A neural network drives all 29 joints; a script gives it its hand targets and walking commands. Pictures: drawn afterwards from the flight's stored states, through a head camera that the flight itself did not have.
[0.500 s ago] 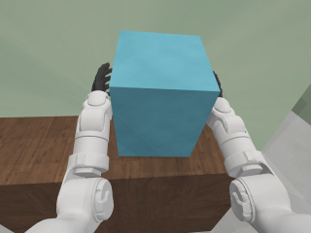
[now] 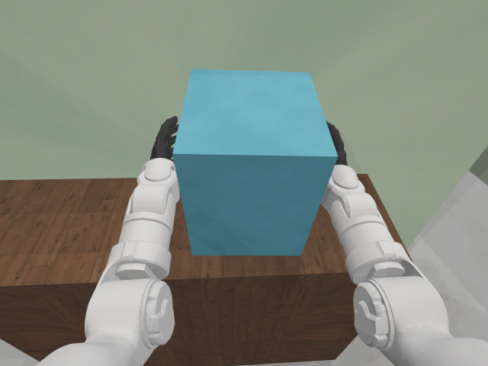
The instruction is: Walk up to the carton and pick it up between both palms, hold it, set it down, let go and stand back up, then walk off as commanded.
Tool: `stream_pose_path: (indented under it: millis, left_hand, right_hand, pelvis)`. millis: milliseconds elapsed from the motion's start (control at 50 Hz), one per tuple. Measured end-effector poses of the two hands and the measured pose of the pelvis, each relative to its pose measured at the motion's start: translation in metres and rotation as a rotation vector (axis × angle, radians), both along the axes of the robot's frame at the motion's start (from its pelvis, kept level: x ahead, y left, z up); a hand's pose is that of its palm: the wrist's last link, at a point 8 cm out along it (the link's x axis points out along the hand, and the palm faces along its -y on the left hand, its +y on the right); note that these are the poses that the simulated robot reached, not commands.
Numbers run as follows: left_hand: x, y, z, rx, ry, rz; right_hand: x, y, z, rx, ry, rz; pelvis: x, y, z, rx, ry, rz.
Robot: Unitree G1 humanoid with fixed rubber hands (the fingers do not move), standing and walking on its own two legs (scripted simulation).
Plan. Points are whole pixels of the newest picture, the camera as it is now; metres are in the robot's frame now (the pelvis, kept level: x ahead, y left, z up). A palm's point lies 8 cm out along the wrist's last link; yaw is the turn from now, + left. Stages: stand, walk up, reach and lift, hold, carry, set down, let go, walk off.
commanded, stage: set down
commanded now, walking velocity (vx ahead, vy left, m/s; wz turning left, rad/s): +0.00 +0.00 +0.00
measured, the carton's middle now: (248, 167) +0.40 -0.01 +0.13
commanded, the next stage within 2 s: none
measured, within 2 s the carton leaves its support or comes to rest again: rests again in 1.80 s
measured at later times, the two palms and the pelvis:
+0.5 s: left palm (170, 170) +0.41 +0.13 +0.11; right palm (330, 181) +0.38 -0.16 +0.10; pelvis +0.01 +0.00 +0.00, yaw -1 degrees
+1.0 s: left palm (179, 179) +0.42 +0.12 +0.08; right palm (333, 193) +0.38 -0.17 +0.07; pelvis +0.01 +0.00 +0.00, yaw -2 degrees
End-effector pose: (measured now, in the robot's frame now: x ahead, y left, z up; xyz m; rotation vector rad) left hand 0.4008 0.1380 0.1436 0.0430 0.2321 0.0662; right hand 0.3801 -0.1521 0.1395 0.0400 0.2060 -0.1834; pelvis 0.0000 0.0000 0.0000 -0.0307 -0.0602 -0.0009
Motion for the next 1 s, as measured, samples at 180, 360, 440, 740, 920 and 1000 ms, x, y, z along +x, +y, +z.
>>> stream_pose_path:
  millis: [180, 360, 440, 740, 920, 1000]
  left_hand:
    - [0.008, -0.010, -0.003, 0.002, 0.008, -0.028]
    - [0.011, -0.010, -0.019, -0.009, 0.035, -0.040]
    - [0.012, -0.007, -0.027, -0.011, 0.041, -0.036]
    - [0.020, -0.008, -0.045, -0.010, 0.050, -0.041]
    - [0.021, -0.016, -0.054, -0.013, 0.052, -0.053]
    - [0.019, -0.018, -0.060, -0.017, 0.062, -0.057]
  right_hand:
    - [-0.001, -0.009, -0.006, 0.001, 0.008, -0.028]
    - [-0.002, -0.009, -0.022, -0.007, 0.036, -0.043]
    - [0.000, -0.006, -0.030, -0.004, 0.042, -0.041]
    - [0.006, -0.007, -0.048, -0.015, 0.051, -0.046]
    - [0.003, -0.014, -0.059, -0.019, 0.053, -0.057]
    - [-0.001, -0.016, -0.066, -0.019, 0.063, -0.061]
  pelvis:
    - [0.002, 0.001, 0.001, 0.003, 0.010, -0.011]
    - [0.003, 0.002, 0.001, 0.004, 0.022, -0.023]
    - [0.004, 0.003, 0.001, 0.003, 0.039, -0.025]
    - [0.012, 0.002, 0.001, 0.001, 0.088, -0.020]
    - [0.015, 0.001, 0.000, 0.001, 0.100, -0.026]
    - [0.014, 0.000, 0.000, 0.002, 0.101, -0.027]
